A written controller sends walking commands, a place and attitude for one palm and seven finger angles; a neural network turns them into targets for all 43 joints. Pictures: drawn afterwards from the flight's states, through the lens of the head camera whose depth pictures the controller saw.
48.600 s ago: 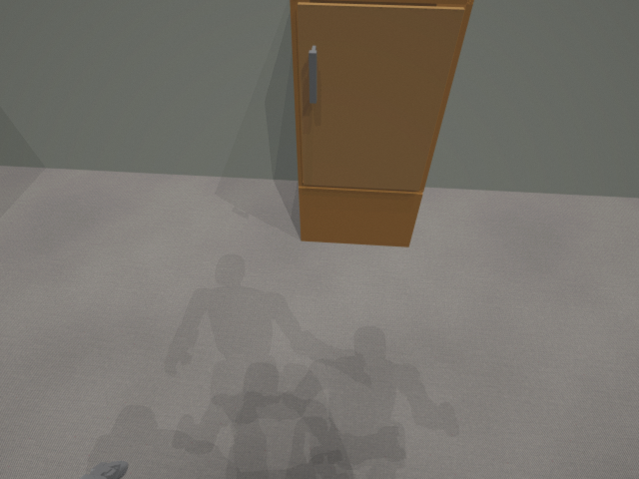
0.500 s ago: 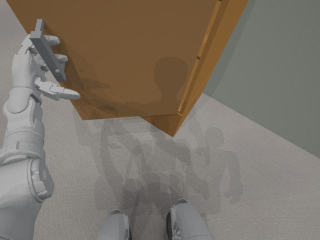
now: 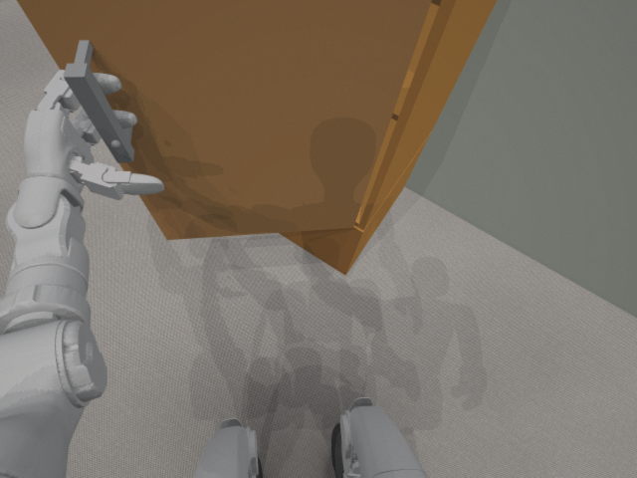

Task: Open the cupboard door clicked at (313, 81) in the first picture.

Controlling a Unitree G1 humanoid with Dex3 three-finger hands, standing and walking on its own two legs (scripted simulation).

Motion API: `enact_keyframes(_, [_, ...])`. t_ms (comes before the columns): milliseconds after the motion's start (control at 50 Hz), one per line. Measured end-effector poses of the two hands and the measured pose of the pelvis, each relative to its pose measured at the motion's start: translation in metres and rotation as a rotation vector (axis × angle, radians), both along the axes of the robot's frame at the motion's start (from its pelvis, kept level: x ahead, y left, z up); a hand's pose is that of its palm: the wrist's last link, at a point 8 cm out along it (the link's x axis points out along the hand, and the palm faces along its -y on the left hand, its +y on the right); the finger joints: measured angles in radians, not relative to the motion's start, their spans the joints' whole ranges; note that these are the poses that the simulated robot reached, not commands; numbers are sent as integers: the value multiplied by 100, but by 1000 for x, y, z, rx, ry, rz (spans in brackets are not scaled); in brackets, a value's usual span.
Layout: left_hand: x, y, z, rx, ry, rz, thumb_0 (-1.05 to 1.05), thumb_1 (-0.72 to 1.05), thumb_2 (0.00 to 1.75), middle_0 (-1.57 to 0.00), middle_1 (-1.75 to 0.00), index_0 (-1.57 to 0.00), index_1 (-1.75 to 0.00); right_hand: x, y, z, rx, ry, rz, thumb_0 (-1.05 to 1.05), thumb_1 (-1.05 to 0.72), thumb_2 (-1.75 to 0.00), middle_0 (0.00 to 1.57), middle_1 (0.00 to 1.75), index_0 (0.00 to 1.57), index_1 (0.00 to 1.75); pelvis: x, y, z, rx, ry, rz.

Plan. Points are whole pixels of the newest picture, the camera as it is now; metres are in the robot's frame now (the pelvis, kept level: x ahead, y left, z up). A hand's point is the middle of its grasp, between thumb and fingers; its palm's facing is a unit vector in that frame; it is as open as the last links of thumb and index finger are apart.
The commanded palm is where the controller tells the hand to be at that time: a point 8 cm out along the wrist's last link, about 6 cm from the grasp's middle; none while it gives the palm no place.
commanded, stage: close the thumb around the handle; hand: left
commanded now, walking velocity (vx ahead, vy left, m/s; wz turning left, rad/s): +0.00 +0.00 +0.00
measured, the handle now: (106, 106) +0.56 +0.22 +0.07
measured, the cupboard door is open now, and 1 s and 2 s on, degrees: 40 48 80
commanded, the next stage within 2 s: pull the door open along its arc in 0.54 s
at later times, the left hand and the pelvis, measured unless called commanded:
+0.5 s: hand (121, 143) +0.50 +0.20 +0.07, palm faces +0.01 -1.00 -0.02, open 5.6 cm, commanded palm +0.48 +0.25 +0.07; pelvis +0.00 +0.00 +0.00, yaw +0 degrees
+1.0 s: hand (125, 183) +0.45 +0.19 +0.07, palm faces +0.00 -1.00 +0.00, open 5.8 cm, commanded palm +0.38 +0.24 +0.07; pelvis +0.02 +0.00 +0.02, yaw -1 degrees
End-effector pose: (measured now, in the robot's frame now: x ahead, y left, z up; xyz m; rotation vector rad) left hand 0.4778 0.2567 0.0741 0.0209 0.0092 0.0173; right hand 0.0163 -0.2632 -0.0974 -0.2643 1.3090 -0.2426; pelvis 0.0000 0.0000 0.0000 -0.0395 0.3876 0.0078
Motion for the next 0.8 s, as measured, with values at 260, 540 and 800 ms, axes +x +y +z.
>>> enact_keyframes(260, [0,0,0,1,5,-1,-1,21,60,-34,-127,-35,-128,1,5,-4,11,-2,11,0,-90,-90,21,30,20,30,-2,2,-1,1,0,4])
enact_keyframes(540, [5,-4,-3,-4,8,-3,1,73,82,-39,-134,-37,-134,-3,3,-3,4,16,-1,0,-90,-90,20,30,20,30,0,2,-2,0,7,-1])
enact_keyframes(800, [-1,-5,-4,-6,8,3,1,74,81,-37,-135,-36,-135,0,5,-1,16,8,-12,1,-90,-90,20,30,20,30,4,2,2,2,2,-7])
